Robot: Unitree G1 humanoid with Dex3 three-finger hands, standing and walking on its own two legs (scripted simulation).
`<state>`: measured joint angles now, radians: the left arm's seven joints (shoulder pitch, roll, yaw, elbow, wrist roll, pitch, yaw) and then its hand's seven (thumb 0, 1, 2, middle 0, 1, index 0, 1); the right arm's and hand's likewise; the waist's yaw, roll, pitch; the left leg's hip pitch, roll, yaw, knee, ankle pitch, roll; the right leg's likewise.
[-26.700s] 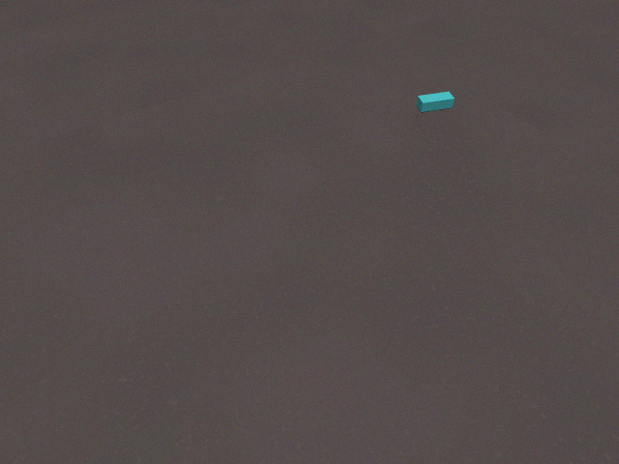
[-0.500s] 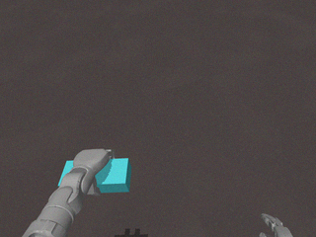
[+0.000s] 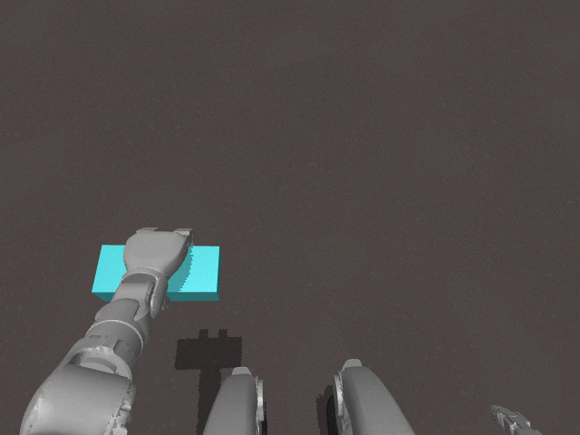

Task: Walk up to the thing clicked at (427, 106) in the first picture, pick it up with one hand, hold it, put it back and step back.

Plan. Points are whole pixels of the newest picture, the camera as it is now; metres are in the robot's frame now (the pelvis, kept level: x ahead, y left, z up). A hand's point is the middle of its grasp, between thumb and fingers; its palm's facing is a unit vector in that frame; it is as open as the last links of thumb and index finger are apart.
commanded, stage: crouch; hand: left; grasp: from above
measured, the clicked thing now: (162, 273) +0.38 +0.22 -0.13
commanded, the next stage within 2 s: lower in 1.32 s
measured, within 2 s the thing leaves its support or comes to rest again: neither
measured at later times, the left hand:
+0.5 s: hand (193, 300) +0.39 +0.22 -0.35, palm faces -0.48 +0.01 -0.88, open 10.9 cm
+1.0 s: hand (203, 301) +0.41 +0.22 -0.45, palm faces -0.48 -0.01 -0.88, open 10.9 cm
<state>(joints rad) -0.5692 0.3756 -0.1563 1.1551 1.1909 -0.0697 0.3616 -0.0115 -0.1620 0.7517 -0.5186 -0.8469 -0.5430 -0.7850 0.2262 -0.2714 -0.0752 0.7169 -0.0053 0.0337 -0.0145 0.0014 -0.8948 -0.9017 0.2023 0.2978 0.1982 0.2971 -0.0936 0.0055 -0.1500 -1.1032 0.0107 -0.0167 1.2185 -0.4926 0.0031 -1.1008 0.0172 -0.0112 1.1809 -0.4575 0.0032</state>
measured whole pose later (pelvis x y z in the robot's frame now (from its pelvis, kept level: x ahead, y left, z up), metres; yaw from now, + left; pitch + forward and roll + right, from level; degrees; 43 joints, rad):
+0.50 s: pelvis -0.03 +0.01 -0.19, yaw -1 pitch +37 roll -4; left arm -0.77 0.49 -0.05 1.27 1.21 -0.13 0.37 -0.01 -0.18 0.76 -0.53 -0.84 -0.56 -0.78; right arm 0.18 -0.22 -0.02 0.75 -0.07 -0.05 0.03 0.00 -0.90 -0.90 0.21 0.30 0.20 0.30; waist -0.17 0.03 -0.20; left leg -1.92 -0.01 -0.05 1.92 -0.65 0.01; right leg -1.89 0.00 -0.04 1.86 -0.62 0.01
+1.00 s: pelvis -0.04 +0.00 -0.27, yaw -3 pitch +37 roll -5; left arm -0.91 0.59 0.04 1.43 1.26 -0.17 0.44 -0.01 -0.18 0.76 -0.54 -0.83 -0.57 -0.77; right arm 0.15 -0.24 -0.01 0.76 -0.13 -0.07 0.12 0.00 -0.90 -0.90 0.20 0.30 0.20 0.30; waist -0.22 0.01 -0.12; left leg -2.16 0.00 -0.07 2.21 -0.70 0.00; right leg -2.14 0.01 -0.07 2.14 -0.65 0.00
